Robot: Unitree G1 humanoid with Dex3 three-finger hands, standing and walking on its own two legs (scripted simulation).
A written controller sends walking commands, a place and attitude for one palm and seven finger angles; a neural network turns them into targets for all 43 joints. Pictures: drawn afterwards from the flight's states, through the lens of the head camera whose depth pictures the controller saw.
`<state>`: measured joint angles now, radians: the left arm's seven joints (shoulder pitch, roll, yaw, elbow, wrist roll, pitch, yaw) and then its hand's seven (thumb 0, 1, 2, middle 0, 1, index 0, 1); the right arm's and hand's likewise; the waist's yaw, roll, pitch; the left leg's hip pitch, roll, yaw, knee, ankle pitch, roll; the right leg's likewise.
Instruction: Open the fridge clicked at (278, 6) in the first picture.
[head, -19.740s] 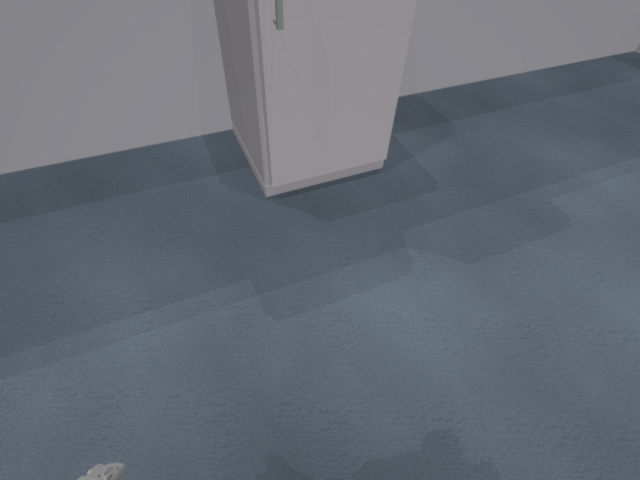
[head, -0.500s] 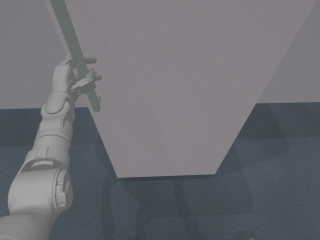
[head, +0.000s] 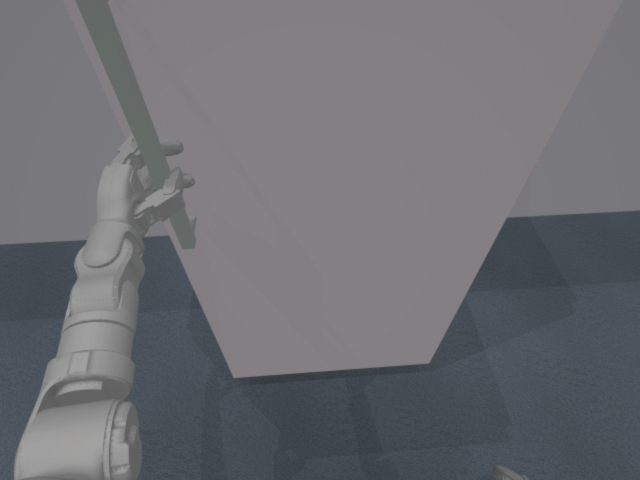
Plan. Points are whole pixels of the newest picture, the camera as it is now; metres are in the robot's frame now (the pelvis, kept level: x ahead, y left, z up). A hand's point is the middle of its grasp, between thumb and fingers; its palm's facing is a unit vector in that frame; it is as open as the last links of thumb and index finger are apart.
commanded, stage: grip the handle and tug to test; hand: left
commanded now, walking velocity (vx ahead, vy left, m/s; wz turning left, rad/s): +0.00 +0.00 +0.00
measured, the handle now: (156, 144) +0.48 +0.21 +0.18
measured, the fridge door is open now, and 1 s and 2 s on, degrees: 0 10 39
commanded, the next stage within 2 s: pull the door a little, standing still in 0.02 s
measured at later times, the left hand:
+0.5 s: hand (176, 197) +0.42 +0.18 +0.15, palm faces +0.08 -1.00 +0.01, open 5.9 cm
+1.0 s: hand (173, 252) +0.34 +0.16 +0.14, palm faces +0.11 -0.96 -0.26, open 6.2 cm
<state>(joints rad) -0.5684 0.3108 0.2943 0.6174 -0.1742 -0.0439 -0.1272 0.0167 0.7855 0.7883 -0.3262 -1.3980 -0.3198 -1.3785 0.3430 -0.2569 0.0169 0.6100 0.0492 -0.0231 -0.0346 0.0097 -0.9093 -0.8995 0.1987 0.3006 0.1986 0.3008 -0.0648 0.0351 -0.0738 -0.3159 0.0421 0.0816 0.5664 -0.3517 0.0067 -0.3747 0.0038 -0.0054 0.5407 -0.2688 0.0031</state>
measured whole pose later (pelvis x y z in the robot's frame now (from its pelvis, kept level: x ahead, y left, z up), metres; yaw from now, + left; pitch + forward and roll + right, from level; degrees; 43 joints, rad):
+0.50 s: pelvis +0.03 +0.00 +0.01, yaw +0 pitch +5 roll -1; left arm -0.38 0.25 0.25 0.32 -0.19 0.10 -0.09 0.02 0.79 0.81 -0.25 -1.34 -0.26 -1.32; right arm 0.26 -0.24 0.03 0.57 0.04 0.00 -0.03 0.01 -0.91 -0.90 0.20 0.30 0.20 0.30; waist -0.03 0.04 -0.08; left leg -0.21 0.03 0.07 0.49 -0.34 0.01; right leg -0.27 0.00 -0.01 0.47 -0.28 0.00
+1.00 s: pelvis +0.08 +0.02 +0.01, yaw -3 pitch +4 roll +0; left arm 0.33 0.22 0.08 -0.43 -0.05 -0.03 0.09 -0.03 0.62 0.78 -0.41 -1.38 -0.35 -1.38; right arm 0.17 -0.22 0.00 0.51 -0.02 0.02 -0.05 0.01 -0.91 -0.90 0.20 0.30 0.20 0.30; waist -0.01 0.08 -0.01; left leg -0.10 -0.03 -0.05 0.48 -0.34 0.01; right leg -0.40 -0.01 -0.05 0.82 -0.40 0.01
